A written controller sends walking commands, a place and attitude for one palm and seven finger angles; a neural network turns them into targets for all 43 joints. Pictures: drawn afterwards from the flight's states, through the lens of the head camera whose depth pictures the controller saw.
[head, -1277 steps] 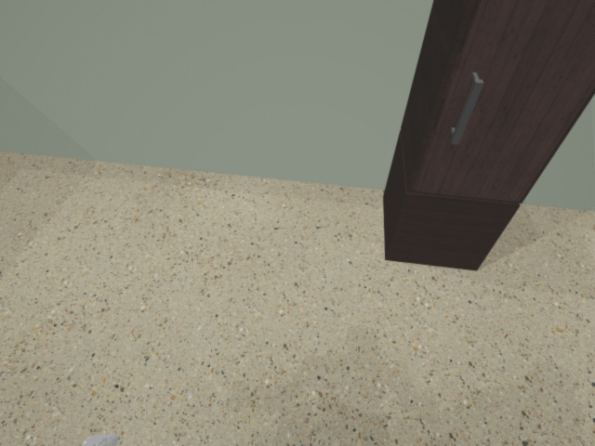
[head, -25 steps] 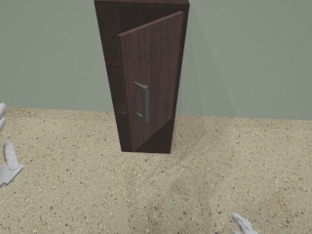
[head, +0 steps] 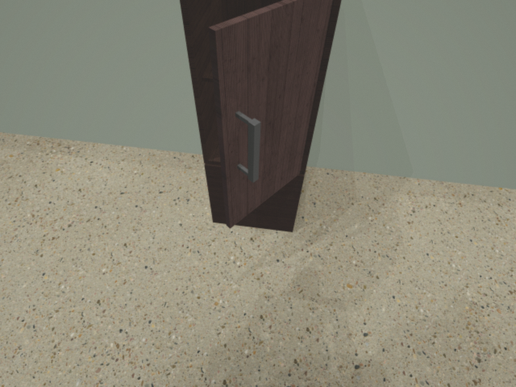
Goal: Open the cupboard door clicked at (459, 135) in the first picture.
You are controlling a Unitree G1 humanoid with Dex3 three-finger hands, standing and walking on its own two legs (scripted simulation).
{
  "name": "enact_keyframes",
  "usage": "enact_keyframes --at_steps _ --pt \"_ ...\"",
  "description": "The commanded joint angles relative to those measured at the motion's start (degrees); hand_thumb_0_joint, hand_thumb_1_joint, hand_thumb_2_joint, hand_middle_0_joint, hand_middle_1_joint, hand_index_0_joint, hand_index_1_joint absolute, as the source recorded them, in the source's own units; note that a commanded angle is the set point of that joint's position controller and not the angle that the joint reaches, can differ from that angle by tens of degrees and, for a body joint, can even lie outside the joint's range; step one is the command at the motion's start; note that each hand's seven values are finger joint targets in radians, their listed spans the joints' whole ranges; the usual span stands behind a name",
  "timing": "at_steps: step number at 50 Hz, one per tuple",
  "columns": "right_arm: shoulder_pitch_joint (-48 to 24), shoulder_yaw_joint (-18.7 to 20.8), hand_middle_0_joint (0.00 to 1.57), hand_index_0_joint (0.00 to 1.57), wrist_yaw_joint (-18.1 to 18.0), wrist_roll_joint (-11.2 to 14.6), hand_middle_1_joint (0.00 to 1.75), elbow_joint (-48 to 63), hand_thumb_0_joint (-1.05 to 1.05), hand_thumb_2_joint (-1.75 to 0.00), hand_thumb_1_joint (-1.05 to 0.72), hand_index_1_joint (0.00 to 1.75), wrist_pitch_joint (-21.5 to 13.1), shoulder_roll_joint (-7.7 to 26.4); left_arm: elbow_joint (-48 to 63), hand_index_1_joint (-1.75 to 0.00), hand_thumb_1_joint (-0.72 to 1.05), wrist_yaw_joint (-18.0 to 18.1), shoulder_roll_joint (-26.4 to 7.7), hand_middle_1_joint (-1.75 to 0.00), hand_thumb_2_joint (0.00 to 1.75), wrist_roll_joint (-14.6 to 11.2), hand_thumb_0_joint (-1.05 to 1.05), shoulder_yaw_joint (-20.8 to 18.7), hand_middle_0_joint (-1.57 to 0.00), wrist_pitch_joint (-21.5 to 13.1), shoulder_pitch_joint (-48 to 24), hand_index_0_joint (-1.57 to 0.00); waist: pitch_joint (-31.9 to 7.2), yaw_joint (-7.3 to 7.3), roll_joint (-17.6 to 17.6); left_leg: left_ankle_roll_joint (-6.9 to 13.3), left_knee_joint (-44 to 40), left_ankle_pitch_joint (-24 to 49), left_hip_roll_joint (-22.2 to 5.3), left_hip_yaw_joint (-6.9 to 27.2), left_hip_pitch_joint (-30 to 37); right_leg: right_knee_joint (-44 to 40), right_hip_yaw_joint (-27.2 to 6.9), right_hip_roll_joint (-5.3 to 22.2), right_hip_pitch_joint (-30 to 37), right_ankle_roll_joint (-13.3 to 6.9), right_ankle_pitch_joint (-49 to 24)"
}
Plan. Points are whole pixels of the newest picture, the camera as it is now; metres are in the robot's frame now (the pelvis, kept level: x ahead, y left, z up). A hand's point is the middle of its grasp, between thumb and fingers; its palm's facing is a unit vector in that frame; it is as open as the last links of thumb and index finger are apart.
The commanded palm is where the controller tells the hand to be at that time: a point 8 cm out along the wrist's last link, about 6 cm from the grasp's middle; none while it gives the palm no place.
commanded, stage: let the arm hang, fingers relaxed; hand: left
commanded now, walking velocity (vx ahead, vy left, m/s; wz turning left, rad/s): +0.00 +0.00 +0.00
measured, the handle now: (247, 148) +0.61 +0.05 -0.02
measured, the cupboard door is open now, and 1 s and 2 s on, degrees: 53 53 53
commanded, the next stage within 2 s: look to check the result in 0.70 s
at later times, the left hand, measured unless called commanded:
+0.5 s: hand out of the picture +0.04 +0.21 -0.16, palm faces +0.01 -0.97 -0.25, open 7.4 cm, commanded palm none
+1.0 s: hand out of the picture +0.07 +0.24 -0.15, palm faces -0.01 -0.95 -0.31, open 7.4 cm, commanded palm none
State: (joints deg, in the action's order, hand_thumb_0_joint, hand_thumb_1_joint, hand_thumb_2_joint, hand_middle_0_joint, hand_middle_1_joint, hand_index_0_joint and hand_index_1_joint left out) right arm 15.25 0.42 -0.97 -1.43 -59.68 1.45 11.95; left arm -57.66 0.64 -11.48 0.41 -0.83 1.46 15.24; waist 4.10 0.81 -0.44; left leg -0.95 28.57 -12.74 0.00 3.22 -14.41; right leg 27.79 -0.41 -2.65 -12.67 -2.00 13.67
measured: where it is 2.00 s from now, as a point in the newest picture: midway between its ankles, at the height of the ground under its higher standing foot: outside the picture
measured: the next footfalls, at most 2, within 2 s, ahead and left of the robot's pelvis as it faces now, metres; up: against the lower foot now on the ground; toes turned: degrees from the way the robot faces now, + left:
none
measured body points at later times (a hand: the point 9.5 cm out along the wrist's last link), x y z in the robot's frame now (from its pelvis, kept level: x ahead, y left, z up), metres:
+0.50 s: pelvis +0.00 +0.01 +0.01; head +0.01 +0.00 +0.46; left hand +0.04 +0.26 -0.14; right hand +0.01 -0.23 -0.16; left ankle +0.03 +0.13 -0.74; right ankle +0.01 -0.10 -0.74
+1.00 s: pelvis +0.01 +0.01 +0.01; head +0.04 +0.00 +0.46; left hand +0.07 +0.29 -0.13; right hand +0.06 -0.26 -0.14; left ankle +0.03 +0.13 -0.74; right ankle +0.01 -0.10 -0.74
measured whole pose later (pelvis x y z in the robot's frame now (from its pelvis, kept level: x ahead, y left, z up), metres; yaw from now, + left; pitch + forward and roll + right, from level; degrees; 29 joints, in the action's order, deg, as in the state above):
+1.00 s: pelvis +0.01 +0.01 +0.01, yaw +0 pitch -2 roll +0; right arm 8.7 0.9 -0.8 -1.2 -65.0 0.1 15.9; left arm -65.4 0.4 -16.0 0.6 -1.3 -0.2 8.0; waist 4.2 0.5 1.0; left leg 0.3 20.2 -9.6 1.4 2.5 -9.0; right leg 21.0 -1.2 -0.9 -8.0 -0.8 11.4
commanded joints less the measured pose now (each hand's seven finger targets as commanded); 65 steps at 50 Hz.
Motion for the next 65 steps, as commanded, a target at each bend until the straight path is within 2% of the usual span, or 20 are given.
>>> enact_keyframes --at_steps 1,3,7,9,10,14,16,18,21,22,26,29,34,37,39,48,53,55,59,65 --pt "0.34 1.05 0.20 0.20 -0.78 0.32 0.30 0.48 0.00 -0.90 -0.90 0.30 -1.68 5.95 -0.29 -0.30 0.90 0.56 -8.56 -0.30 0.90 -0.16 0.00 -1.50 -0.20 -2.37 -1.42 -0.20 -5.01 -0.34 3.07 2.47 -6.48 5.17 -3.94 2.71 2.43 -9.19 -7.28 7.11 2.63 -1.48 -3.92" --pt "0.77 1.27 0.20 0.20 -0.91 0.34 0.30 -0.75 0.00 -0.90 -0.90 0.30 -1.55 6.42 -1.94 -0.30 0.90 0.63 -8.69 -0.30 0.90 -0.13 0.00 -1.50 -0.20 -2.28 -1.50 -0.20 -2.66 -0.33 1.70 2.57 -6.94 5.00 -3.90 2.54 2.93 -10.19 -6.75 7.03 0.95 -1.57 -2.07" --pt "1.92 1.18 0.20 0.20 -0.99 0.27 0.30 -2.62 0.00 -0.90 -0.90 0.30 -1.44 6.34 -4.36 -0.30 0.90 0.73 -8.80 -0.30 0.90 -0.19 0.00 -1.33 -0.20 -1.97 -1.37 -0.20 -2.04 -0.40 1.04 2.81 -8.59 3.27 -4.25 3.06 2.83 -10.63 -6.30 6.90 1.24 -1.46 0.81" --pt "2.06 1.21 0.20 0.20 -0.91 0.17 0.30 -3.02 0.00 -0.90 -0.90 0.30 -1.22 6.18 -4.81 -0.30 0.90 0.79 -8.88 -0.30 0.90 -0.08 0.00 -1.40 -0.20 -1.76 -1.74 -0.20 -0.11 -0.27 0.08 2.86 -9.34 0.66 -4.08 3.26 1.96 -11.30 -6.35 6.81 -0.04 -1.45 4.24" --pt "2.04 1.23 0.20 0.20 -0.90 0.08 0.30 -3.24 0.00 -0.90 -0.90 0.30 -1.19 6.34 -5.04 -0.30 0.90 0.78 -8.87 -0.30 0.90 -0.10 0.00 -1.41 -0.20 -1.69 -1.73 -0.20 0.07 -0.31 0.73 2.88 -9.68 -0.26 -4.05 3.35 1.90 -11.19 -6.36 6.75 -0.39 -1.46 4.96" --pt "2.12 1.38 0.20 0.20 -0.74 0.00 0.30 -3.48 0.00 -0.90 -0.90 0.30 -1.22 6.16 -5.16 -0.30 0.90 0.83 -9.24 -0.30 0.90 0.09 0.00 -1.74 -0.20 -1.71 -2.07 -0.20 -0.34 -0.28 -0.10 2.90 -9.93 -1.73 -3.83 3.33 1.46 -11.23 -6.42 6.93 -0.30 -1.32 6.56" --pt "1.75 1.40 0.20 0.20 -0.71 -0.05 0.30 -3.51 0.00 -0.90 -0.90 0.30 -1.18 6.03 -5.27 -0.30 0.90 0.84 -8.99 -0.30 0.90 0.09 0.00 -1.68 -0.20 -1.70 -2.32 -0.20 0.71 -0.28 -0.68 2.90 -9.95 -1.79 -3.71 3.36 1.40 -11.27 -6.40 7.03 -1.34 -1.30 6.94" --pt "1.27 1.64 0.20 0.20 -0.66 -0.04 0.30 -3.24 0.00 -0.90 -0.90 0.30 -1.26 6.58 -4.96 -0.30 0.90 0.86 -9.39 -0.30 0.90 0.21 0.00 -1.89 -0.20 -1.75 -2.58 -0.20 1.11 -0.46 0.72 2.98 -10.19 -2.38 -3.74 3.57 1.32 -11.07 -6.44 6.88 -1.77 -1.30 7.11" --pt "0.66 1.59 0.20 0.20 -0.63 -0.14 0.30 -3.18 0.00 -0.90 -0.90 0.30 -1.56 6.57 -4.77 -0.30 0.90 0.80 -9.37 -0.30 0.90 0.26 0.00 -2.01 -0.20 -1.93 -3.33 -0.20 0.63 -0.39 1.31 2.94 -10.86 -1.39 -4.08 4.10 0.81 -10.34 -6.48 6.92 -0.67 -1.21 4.73" --pt "0.40 1.54 0.20 0.20 -0.65 -0.09 0.30 -3.08 0.00 -0.90 -0.90 0.30 -1.74 6.76 -4.69 -0.30 0.90 0.78 -9.52 -0.30 0.90 0.23 0.00 -2.05 -0.20 -2.05 -3.48 -0.20 0.02 -0.46 0.49 2.97 -10.73 0.27 -4.17 4.30 1.11 -9.99 -6.45 6.90 0.03 -1.18 3.13" --pt "-0.81 1.56 0.20 0.20 -0.71 -0.01 0.30 -2.90 0.00 -0.90 -0.90 0.30 -2.22 7.32 -4.48 -0.30 0.90 0.79 -9.67 -0.30 0.90 0.18 0.00 -2.09 -0.20 -2.48 -4.11 -0.20 -1.98 -0.52 1.72 2.81 -10.25 5.34 -4.55 4.07 3.03 -9.30 -5.94 7.34 1.57 -1.02 -1.69" --pt "-1.89 1.64 0.20 0.20 -0.65 0.08 0.30 -2.85 0.00 -0.90 -0.90 0.30 -2.22 7.86 -4.37 -0.30 0.90 0.77 -10.41 -0.30 0.90 0.23 0.00 -2.17 -0.20 -2.55 -5.04 -0.20 -0.78 -0.54 1.19 2.72 -10.56 5.26 -4.59 4.05 2.71 -9.87 -5.95 7.51 1.52 -0.96 -1.63" --pt "-3.48 1.87 0.20 0.20 -0.55 0.07 0.30 -2.68 0.00 -0.90 -0.90 0.30 -2.25 9.34 -4.17 -0.30 0.90 0.65 -11.45 -0.30 0.90 0.24 0.00 -2.20 -0.20 -2.75 -6.20 -0.20 -1.11 -0.36 1.17 2.63 -10.65 5.68 -4.51 3.88 4.20 -10.62 -6.21 7.75 1.39 -0.98 -1.68" --pt "-4.06 1.87 0.20 0.20 -0.54 0.11 0.30 -2.65 0.00 -0.90 -0.90 0.30 -2.37 10.19 -4.12 -0.30 0.90 0.60 -12.21 -0.30 0.90 0.17 0.00 -2.26 -0.20 -2.92 -6.64 -0.20 -2.84 -0.37 0.89 2.61 -10.73 7.08 -4.73 4.06 5.14 -10.64 -6.22 7.86 2.81 -0.93 -3.42" --pt "-4.84 1.90 0.20 0.20 -0.51 0.14 0.30 -2.54 0.00 -0.90 -0.90 0.30 -2.34 10.75 -4.10 -0.30 0.90 0.58 -12.65 -0.30 0.90 0.17 0.00 -2.23 -0.20 -2.91 -7.17 -0.20 -2.20 -0.37 1.45 2.58 -10.89 6.91 -4.76 4.10 5.21 -10.76 -6.34 7.84 2.54 -0.99 -3.38" --pt "-7.09 1.94 0.20 0.20 -0.38 0.30 0.30 -2.56 0.00 -0.90 -0.90 0.30 -2.40 13.42 -4.46 -0.30 0.90 0.45 -14.80 -0.30 0.90 0.16 0.00 -2.17 -0.20 -3.11 -8.26 -0.20 -3.99 -0.51 1.40 2.58 -11.33 8.56 -5.16 4.09 7.33 -11.31 -6.50 8.13 3.70 -0.92 -5.42" --pt "-7.93 1.79 0.20 0.20 -0.30 0.39 0.30 -2.50 0.00 -0.90 -0.90 0.30 -2.46 14.30 -4.62 -0.30 0.90 0.41 -15.63 -0.30 0.90 0.15 0.00 -2.08 -0.20 -3.14 -8.94 -0.20 -4.14 -0.60 0.28 2.57 -11.84 9.32 -5.37 4.22 7.70 -11.43 -6.29 8.23 4.35 -0.74 -6.41" --pt "-8.17 1.74 0.20 0.20 -0.29 0.26 0.30 -2.61 0.00 -0.90 -0.90 0.30 -2.57 14.48 -4.70 -0.30 0.90 0.43 -15.90 -0.30 0.90 0.11 0.00 -2.04 -0.20 -3.15 -9.35 -0.20 -5.23 -0.52 1.27 2.51 -11.81 11.13 -5.46 4.30 8.30 -10.97 -6.30 8.43 5.31 -0.73 -8.47" --pt "-8.74 1.72 0.20 0.20 -0.25 0.31 0.30 -2.55 0.00 -0.90 -0.90 0.30 -2.62 14.91 -4.53 -0.30 0.90 0.48 -16.45 -0.30 0.90 0.13 0.00 -2.04 -0.20 -3.26 -9.90 -0.20 -5.35 -0.46 0.26 2.43 -11.82 12.71 -5.59 4.18 8.77 -10.98 -5.99 8.64 5.90 -0.66 -10.55" --pt "-9.38 1.72 0.20 0.20 -0.22 0.30 0.30 -2.45 0.00 -0.90 -0.90 0.30 -2.71 15.46 -4.21 -0.30 0.90 0.51 -16.82 -0.30 0.90 0.11 0.00 -2.05 -0.20 -3.34 -10.48 -0.20 -5.68 -0.48 1.09 2.27 -12.04 13.90 -5.65 4.01 9.31 -11.02 -6.16 8.74 6.65 -0.62 -12.20"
